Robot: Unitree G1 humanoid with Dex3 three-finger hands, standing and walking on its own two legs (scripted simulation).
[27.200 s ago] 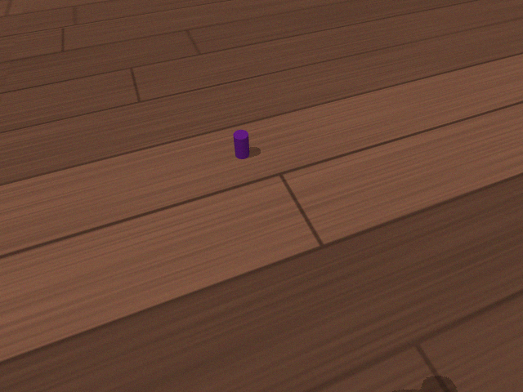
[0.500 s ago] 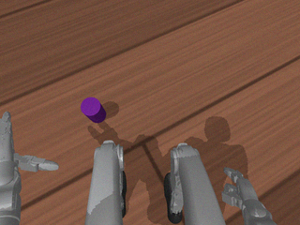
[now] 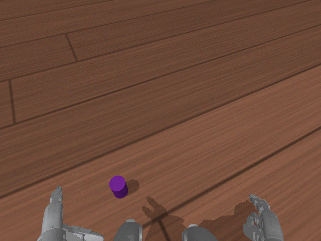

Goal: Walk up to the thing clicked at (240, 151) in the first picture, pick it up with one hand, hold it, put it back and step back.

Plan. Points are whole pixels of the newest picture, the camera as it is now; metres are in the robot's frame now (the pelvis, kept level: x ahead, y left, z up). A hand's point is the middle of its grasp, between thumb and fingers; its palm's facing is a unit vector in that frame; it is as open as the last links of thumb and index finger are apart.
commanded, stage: home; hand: left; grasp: from the side
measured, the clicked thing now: (119, 187) +0.43 +0.21 -0.62
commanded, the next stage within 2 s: stand in 1.90 s
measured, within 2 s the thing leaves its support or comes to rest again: neither
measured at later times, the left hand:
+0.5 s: hand (84, 223) +0.18 +0.18 -0.02, palm faces +0.12 -0.95 -0.29, open 17.6 cm
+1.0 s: hand (93, 225) +0.17 +0.16 -0.02, palm faces +0.11 -0.95 -0.28, open 17.7 cm
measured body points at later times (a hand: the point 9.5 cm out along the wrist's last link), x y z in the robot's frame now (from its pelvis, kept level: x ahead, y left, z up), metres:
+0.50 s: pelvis +0.02 +0.00 +0.03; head +0.04 +0.00 +0.48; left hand +0.17 +0.23 +0.00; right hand +0.19 -0.24 -0.04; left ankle +0.03 +0.11 -0.65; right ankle +0.00 -0.12 -0.65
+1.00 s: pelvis +0.01 -0.02 +0.03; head +0.03 -0.02 +0.48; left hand +0.16 +0.21 +0.00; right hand +0.17 -0.26 -0.04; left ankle +0.03 +0.11 -0.65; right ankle +0.00 -0.12 -0.65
